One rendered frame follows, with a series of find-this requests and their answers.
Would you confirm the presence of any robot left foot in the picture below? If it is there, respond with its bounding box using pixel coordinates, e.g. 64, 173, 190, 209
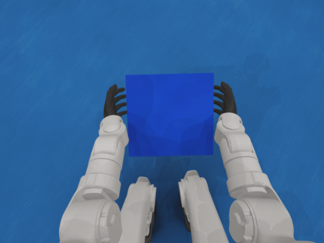
145, 200, 156, 243

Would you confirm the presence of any robot right upper arm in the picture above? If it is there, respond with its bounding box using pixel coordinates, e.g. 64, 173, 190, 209
229, 197, 315, 243

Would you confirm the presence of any robot right foot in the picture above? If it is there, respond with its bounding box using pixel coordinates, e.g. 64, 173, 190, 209
179, 192, 191, 232

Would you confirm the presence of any left robot forearm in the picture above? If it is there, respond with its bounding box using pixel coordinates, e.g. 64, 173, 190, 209
59, 115, 129, 237

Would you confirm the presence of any robot left hand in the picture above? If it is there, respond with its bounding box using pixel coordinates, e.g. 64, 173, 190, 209
104, 84, 127, 118

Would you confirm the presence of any robot foot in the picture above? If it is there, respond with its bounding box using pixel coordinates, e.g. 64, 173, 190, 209
145, 200, 156, 243
179, 192, 191, 232

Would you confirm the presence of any right robot forearm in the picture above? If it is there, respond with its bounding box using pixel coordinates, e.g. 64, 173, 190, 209
214, 112, 294, 234

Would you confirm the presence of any robot left upper arm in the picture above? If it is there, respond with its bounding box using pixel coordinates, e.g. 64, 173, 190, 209
59, 198, 123, 243

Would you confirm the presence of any carton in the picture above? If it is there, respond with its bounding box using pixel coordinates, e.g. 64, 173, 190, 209
126, 73, 214, 157

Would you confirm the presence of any robot right hand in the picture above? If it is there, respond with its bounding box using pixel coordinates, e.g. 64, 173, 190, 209
214, 82, 237, 115

